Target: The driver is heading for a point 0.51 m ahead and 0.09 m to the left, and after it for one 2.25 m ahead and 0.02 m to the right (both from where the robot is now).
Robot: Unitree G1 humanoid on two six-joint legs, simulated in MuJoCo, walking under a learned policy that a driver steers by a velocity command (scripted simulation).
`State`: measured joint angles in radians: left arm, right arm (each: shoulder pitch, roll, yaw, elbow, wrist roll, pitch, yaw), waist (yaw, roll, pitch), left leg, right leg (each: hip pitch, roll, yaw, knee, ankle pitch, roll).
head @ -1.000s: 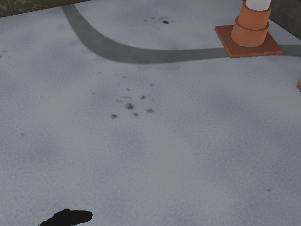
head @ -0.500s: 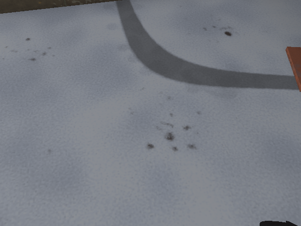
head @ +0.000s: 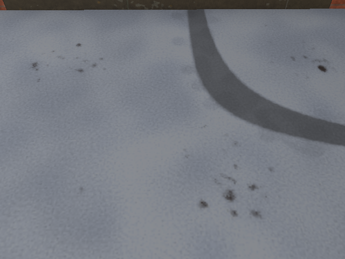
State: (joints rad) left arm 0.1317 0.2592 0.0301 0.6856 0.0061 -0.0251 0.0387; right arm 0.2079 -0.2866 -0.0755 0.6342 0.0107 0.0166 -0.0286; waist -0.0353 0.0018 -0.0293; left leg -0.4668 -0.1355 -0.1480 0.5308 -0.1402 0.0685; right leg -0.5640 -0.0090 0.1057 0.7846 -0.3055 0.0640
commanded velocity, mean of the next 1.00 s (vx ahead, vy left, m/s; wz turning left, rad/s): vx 0.40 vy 0.00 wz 0.39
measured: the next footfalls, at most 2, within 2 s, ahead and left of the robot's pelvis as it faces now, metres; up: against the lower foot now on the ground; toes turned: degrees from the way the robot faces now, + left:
right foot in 0.06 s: +0.09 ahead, -0.15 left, +0.00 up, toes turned +7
left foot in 0.54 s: +0.28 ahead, +0.20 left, +0.00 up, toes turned +22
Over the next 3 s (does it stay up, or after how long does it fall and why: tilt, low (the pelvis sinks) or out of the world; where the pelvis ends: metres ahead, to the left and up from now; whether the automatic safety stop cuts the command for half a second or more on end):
stays up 0.50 0.21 0.00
